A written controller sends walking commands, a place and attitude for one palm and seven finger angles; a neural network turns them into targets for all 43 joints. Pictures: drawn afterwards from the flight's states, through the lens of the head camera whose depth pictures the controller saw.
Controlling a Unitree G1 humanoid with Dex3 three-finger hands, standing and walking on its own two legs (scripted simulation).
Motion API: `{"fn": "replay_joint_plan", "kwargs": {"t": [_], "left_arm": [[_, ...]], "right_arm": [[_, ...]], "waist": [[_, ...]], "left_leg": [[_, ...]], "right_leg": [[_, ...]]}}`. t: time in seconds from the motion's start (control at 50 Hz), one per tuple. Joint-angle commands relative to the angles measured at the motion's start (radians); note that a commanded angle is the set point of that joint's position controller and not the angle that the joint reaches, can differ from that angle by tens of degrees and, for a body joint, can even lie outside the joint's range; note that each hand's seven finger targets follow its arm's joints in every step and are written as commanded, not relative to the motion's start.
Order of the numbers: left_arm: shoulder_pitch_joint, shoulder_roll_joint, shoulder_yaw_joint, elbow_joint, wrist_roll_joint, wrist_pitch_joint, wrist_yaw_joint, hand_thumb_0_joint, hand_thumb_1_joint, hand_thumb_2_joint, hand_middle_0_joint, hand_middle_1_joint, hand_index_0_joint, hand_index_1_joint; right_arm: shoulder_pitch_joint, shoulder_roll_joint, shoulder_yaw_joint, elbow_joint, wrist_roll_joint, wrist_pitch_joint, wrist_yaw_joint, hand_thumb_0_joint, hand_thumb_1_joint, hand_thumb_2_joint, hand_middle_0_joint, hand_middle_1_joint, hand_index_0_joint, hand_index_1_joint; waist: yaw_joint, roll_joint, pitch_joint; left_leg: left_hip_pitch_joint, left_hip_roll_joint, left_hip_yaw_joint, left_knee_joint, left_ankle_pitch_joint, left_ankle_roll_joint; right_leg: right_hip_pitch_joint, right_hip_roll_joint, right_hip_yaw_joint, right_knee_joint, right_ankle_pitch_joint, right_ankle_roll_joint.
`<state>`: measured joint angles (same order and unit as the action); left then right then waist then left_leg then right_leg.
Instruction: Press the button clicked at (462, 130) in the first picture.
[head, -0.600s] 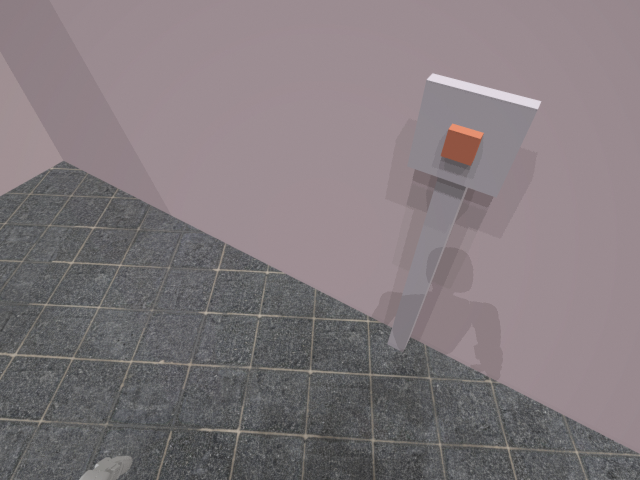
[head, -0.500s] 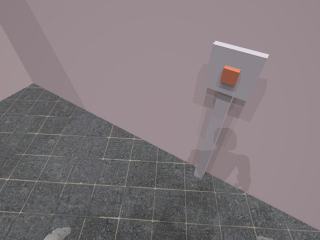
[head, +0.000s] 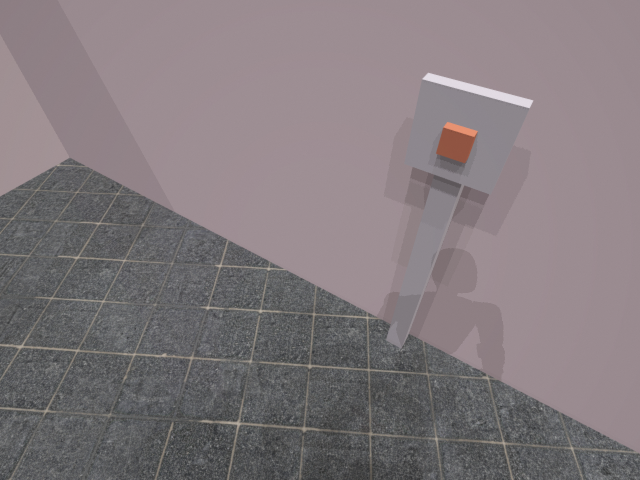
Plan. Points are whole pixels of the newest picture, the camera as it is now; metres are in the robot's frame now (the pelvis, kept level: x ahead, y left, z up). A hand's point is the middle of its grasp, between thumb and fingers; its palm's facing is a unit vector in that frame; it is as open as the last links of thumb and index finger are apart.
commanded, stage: stand and wait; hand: left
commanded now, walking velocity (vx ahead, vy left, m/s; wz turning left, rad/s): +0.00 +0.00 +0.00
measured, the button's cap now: (456, 141) +0.67 -0.21 +0.08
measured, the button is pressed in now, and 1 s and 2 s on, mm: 0 0 0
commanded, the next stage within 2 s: look at it before walking up in 0.22 s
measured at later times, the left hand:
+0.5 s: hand out of the picture +0.06 +0.24 -0.15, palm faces -0.02 -0.94 -0.34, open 7.4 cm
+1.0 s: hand out of the picture +0.07 +0.24 -0.15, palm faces -0.02 -0.94 -0.33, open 7.4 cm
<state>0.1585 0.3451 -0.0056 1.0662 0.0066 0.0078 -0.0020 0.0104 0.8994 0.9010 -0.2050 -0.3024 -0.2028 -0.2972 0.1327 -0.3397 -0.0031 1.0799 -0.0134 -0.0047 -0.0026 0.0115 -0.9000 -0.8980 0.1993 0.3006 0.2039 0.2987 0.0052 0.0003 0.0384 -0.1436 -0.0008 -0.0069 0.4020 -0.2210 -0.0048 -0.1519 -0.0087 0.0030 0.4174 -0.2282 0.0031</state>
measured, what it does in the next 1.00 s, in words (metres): stands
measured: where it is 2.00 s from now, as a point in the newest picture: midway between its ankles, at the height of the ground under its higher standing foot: outside the picture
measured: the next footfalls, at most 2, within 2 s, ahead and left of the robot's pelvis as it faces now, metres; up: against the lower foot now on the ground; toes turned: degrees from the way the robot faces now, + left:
left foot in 1.86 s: +0.04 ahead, +0.11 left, +0.00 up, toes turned -22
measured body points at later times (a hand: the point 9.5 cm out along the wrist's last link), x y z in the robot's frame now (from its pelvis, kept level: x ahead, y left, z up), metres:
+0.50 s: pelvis -0.01 -0.01 +0.00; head -0.01 -0.01 +0.45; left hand +0.07 +0.29 -0.13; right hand +0.06 -0.30 -0.13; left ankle +0.00 +0.12 -0.74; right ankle +0.00 -0.12 -0.74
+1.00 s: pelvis +0.00 +0.00 +0.00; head +0.00 +0.00 +0.45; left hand +0.07 +0.29 -0.13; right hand +0.07 -0.30 -0.13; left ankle +0.00 +0.12 -0.74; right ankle +0.00 -0.12 -0.74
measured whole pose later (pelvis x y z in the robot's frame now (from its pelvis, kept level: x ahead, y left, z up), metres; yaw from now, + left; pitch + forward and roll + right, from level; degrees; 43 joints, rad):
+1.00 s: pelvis +0.00 +0.00 +0.00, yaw +0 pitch -2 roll +0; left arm 0.14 0.34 0.00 1.09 0.01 0.00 0.00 0.01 0.90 0.90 -0.20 -0.30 -0.20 -0.30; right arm 0.12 -0.33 0.00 1.11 -0.01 -0.01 0.00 0.01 -0.90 -0.90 0.20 0.30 0.20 0.30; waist 0.01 0.00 0.04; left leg -0.14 0.01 0.00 0.36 -0.19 -0.01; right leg -0.14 0.00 0.01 0.37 -0.19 0.00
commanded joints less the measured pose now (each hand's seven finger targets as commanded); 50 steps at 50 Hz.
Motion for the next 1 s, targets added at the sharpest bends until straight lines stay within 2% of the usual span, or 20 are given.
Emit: {"fn": "replay_joint_plan", "kwargs": {"t": [0.0, 0.14, 0.42, 0.56, 0.66, 0.8, 0.94, 0.96, 0.98], "left_arm": [[-0.063, 0.206, 0.041, -0.065, 0.002, -0.034, 0.013, 0.000, 0.900, 0.900, -0.200, -0.300, -0.200, -0.300], [-0.069, 0.205, 0.041, -0.052, 0.004, -0.031, 0.011, 0.000, 0.900, 0.900, -0.200, -0.300, -0.200, -0.300], [-0.071, 0.205, 0.042, -0.047, 0.006, -0.034, 0.011, 0.000, 0.900, 0.900, -0.200, -0.300, -0.200, -0.300], [-0.063, 0.202, 0.042, -0.044, 0.005, -0.033, 0.010, 0.000, 0.900, 0.900, -0.200, -0.300, -0.200, -0.300], [-0.061, 0.201, 0.041, -0.043, 0.005, -0.037, 0.011, 0.000, 0.900, 0.900, -0.200, -0.300, -0.200, -0.300], [-0.058, 0.201, 0.041, -0.039, 0.005, -0.036, 0.012, 0.000, 0.900, 0.900, -0.200, -0.300, -0.200, -0.300], [-0.061, 0.203, 0.041, -0.042, 0.005, -0.034, 0.010, 0.000, 0.900, 0.900, -0.200, -0.300, -0.200, -0.300], [-0.063, 0.196, 0.044, -0.049, 0.007, -0.030, 0.010, 0.000, 0.900, 0.900, -0.200, -0.300, -0.200, -0.300], [-0.043, 0.163, 0.040, -0.049, 0.006, -0.020, 0.011, 0.000, 0.900, 0.900, -0.200, -0.300, -0.200, -0.300]], "right_arm": [[-0.065, -0.204, -0.037, -0.065, 0.004, -0.032, -0.012, 0.000, -0.900, -0.900, 0.200, 0.300, 0.200, 0.300], [-0.060, -0.208, -0.035, -0.046, 0.003, -0.031, -0.011, 0.000, -0.900, -0.900, 0.200, 0.300, 0.200, 0.300], [-0.045, -0.203, -0.036, -0.034, 0.003, -0.032, -0.009, 0.000, -0.900, -0.900, 0.200, 0.300, 0.200, 0.300], [-0.042, -0.201, -0.035, -0.032, 0.003, -0.032, -0.009, 0.000, -0.900, -0.900, 0.200, 0.300, 0.200, 0.300], [-0.038, -0.202, -0.035, -0.030, 0.005, -0.034, -0.010, 0.000, -0.900, -0.900, 0.200, 0.300, 0.200, 0.300], [-0.042, -0.200, -0.034, -0.028, 0.005, -0.032, -0.011, 0.000, -0.900, -0.900, 0.200, 0.300, 0.200, 0.300], [-0.050, -0.206, -0.035, -0.030, 0.004, -0.032, -0.013, 0.000, -0.900, -0.900, 0.200, 0.300, 0.200, 0.300], [-0.038, -0.198, -0.037, -0.031, 0.004, -0.032, -0.015, 0.000, -0.900, -0.900, 0.200, 0.300, 0.200, 0.300], [-0.019, -0.157, -0.033, -0.031, 0.003, -0.026, -0.017, 0.000, -0.900, -0.900, 0.200, 0.300, 0.200, 0.300]], "waist": [[-0.002, -0.005, -0.073], [-0.002, -0.005, -0.038], [-0.005, -0.015, -0.047], [-0.003, -0.001, -0.046], [-0.005, -0.011, -0.072], [-0.003, 0.007, -0.062], [-0.004, -0.002, -0.054], [-0.007, -0.002, -0.060], [-0.007, -0.001, -0.064]], "left_leg": [[0.002, 0.110, -0.094, -0.070, 0.145, 0.033], [-0.015, 0.110, -0.098, -0.095, 0.093, 0.030], [-0.008, 0.109, -0.100, -0.100, 0.087, 0.027], [-0.010, 0.110, -0.100, -0.102, 0.080, 0.026], [0.010, 0.115, -0.099, -0.094, 0.131, 0.026], [0.003, 0.116, -0.101, -0.099, 0.129, 0.025], [0.021, 0.120, -0.090, -0.097, 0.135, 0.023], [0.027, 0.124, -0.079, -0.082, 0.152, 0.022], [0.031, 0.125, -0.062, -0.054, 0.161, 0.016]], "right_leg": [[0.012, -0.117, 0.102, -0.081, 0.132, -0.039], [-0.009, -0.111, 0.106, -0.103, 0.061, -0.035], [-0.016, -0.114, 0.118, -0.122, 0.037, -0.036], [-0.016, -0.113, 0.119, -0.128, 0.031, -0.036], [0.005, -0.115, 0.114, -0.118, 0.098, -0.037], [0.009, -0.114, 0.109, -0.118, 0.102, -0.036], [-0.005, -0.110, 0.114, -0.118, 0.126, -0.036], [-0.008, -0.108, 0.121, -0.102, 0.166, -0.038], [-0.022, -0.107, 0.127, -0.082, 0.198, -0.036]]}}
